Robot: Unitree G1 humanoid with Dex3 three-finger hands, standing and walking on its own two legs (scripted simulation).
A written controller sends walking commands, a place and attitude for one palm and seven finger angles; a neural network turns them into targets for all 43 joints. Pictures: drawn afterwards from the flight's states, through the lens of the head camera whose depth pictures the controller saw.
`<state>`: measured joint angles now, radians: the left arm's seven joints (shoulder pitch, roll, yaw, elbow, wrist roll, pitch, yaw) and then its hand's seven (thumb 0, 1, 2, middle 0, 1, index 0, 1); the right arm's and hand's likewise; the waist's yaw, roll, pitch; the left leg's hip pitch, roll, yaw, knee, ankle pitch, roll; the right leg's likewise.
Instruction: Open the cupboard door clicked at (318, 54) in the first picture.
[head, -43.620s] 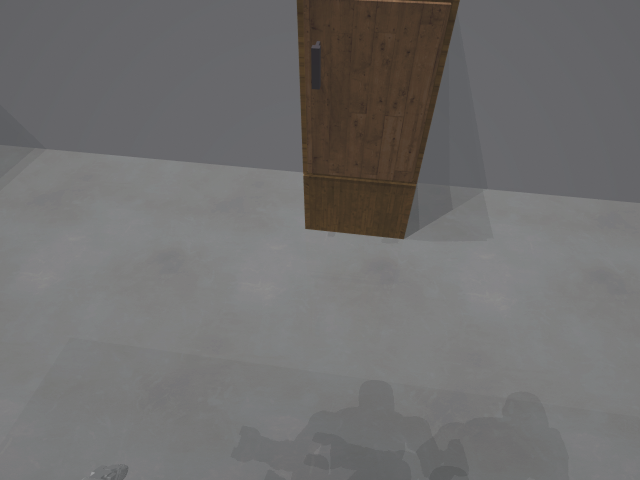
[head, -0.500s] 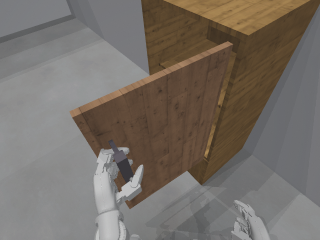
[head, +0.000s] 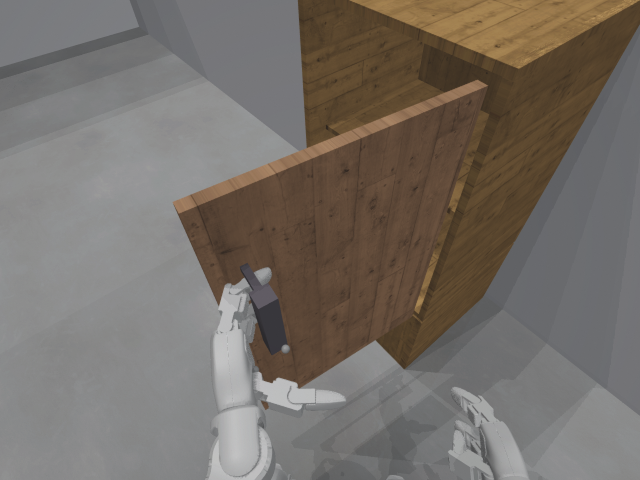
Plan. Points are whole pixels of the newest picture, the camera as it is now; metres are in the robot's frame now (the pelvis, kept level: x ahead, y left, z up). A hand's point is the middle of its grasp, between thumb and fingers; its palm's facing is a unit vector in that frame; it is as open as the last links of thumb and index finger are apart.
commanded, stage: open thumb and fingers to let go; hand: left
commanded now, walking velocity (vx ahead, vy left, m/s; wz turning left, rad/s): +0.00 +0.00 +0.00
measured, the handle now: (262, 308) +0.31 +0.09 +0.05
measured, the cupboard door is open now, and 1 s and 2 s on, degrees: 83 87 86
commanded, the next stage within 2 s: slide the hand sideways off the handle in 0.04 s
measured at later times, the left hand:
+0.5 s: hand (285, 387) +0.22 +0.05 +0.06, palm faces -0.17 -0.98 +0.02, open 16.2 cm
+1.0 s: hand (237, 419) +0.18 +0.10 +0.06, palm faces -0.12 -0.99 +0.00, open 16.1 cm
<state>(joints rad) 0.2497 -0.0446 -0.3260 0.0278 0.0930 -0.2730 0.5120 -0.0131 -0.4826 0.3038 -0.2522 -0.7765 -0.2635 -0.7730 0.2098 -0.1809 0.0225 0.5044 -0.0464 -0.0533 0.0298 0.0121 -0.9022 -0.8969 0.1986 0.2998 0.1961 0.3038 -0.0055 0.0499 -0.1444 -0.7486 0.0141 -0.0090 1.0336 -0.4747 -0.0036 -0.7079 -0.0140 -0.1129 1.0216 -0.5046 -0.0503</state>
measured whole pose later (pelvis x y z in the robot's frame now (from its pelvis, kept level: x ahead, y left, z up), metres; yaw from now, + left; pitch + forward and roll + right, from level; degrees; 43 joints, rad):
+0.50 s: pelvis -0.01 +0.02 -0.01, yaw -1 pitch +12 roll -1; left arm 0.36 0.05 -0.33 -0.14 0.01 -0.31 0.08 -0.02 -0.50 0.30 -0.16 -0.32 -0.17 -0.33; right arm 0.26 -0.22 0.01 0.41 0.00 -0.05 0.02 0.01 -0.90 -0.90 0.20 0.30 0.20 0.30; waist -0.01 0.05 -0.12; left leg -0.81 0.00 0.02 1.10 -0.50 0.03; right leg -0.77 -0.03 -0.08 1.09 -0.52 -0.02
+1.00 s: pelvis +0.00 +0.02 -0.02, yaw -1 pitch +13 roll -1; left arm 0.61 0.13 -0.22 -0.32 -0.06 -0.34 -0.03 -0.02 -0.50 0.30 -0.18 -0.32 -0.20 -0.32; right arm 0.26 -0.22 0.01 0.34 0.01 -0.04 0.01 0.01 -0.90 -0.90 0.20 0.30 0.20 0.30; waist 0.01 0.05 -0.14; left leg -0.85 0.01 0.01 1.16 -0.54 0.02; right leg -0.81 -0.02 -0.09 1.14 -0.55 -0.03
